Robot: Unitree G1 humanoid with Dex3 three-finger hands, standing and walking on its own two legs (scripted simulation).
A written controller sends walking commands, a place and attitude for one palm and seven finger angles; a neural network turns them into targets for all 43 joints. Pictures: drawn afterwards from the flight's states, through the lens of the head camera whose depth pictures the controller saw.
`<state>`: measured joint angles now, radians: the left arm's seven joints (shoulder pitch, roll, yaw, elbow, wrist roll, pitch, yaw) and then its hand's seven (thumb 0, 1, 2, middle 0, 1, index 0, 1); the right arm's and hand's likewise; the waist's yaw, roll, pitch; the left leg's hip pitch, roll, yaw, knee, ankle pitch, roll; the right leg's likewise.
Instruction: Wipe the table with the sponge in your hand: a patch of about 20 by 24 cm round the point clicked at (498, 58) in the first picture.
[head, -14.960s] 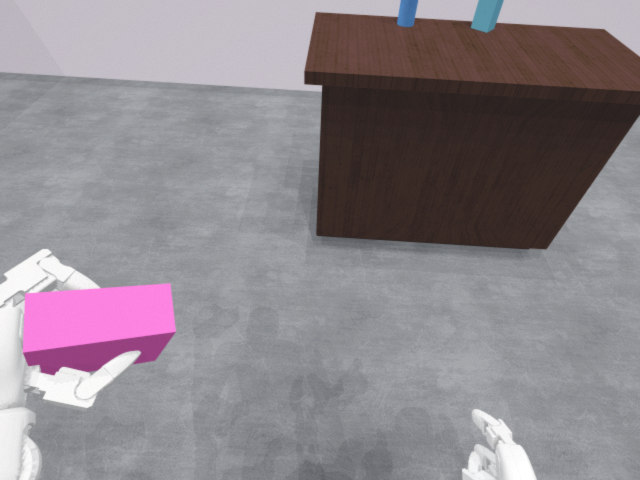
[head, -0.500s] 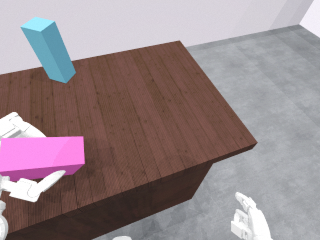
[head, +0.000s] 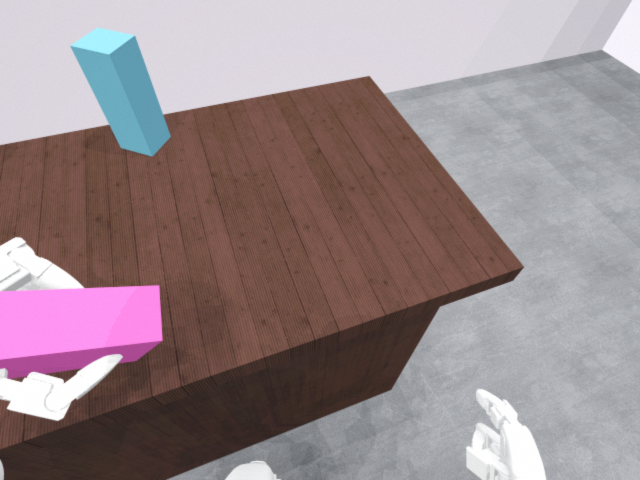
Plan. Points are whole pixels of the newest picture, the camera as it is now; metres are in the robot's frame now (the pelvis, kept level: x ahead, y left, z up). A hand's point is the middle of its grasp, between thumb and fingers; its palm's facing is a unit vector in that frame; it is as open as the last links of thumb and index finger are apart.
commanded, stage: come to a stop and stand still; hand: left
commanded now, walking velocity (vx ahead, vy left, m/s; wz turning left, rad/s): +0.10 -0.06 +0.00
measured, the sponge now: (101, 331) +0.22 +0.21 +0.15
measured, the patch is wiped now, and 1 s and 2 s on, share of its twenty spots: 0.00 0.00 0.00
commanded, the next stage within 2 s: look again from close up in 1.64 s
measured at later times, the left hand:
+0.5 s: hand (22, 269) +0.25 +0.27 +0.19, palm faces +0.39 -0.78 -0.49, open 9.1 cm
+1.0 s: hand (10, 264) +0.26 +0.29 +0.18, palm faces +0.39 -0.78 -0.49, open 9.1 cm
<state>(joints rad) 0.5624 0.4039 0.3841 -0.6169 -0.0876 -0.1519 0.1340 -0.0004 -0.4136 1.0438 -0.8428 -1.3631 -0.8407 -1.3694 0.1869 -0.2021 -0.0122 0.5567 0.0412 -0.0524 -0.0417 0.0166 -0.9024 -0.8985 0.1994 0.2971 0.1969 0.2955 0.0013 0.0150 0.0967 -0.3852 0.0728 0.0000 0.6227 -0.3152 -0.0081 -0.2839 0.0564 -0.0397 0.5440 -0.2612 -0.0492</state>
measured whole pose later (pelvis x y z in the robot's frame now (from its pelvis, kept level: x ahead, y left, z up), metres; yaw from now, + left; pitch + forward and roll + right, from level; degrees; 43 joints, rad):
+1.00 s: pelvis +0.04 +0.03 +0.01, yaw +0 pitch +0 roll -1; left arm 0.46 0.47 0.46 -0.55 -0.04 -0.20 0.12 0.00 -0.41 1.05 -0.84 -1.37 -0.84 -1.38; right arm 0.20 -0.23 0.00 0.57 0.01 -0.12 -0.02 0.02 -0.90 -0.90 0.20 0.30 0.20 0.30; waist 0.01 -0.03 0.09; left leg -0.29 0.03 0.03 0.53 -0.24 0.01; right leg -0.19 0.01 -0.02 0.46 -0.27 0.00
